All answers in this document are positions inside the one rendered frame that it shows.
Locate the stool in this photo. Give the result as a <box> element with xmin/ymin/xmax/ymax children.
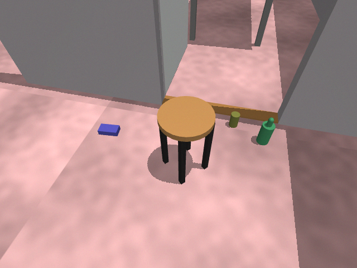
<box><xmin>157</xmin><ymin>96</ymin><xmax>215</xmax><ymax>184</ymax></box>

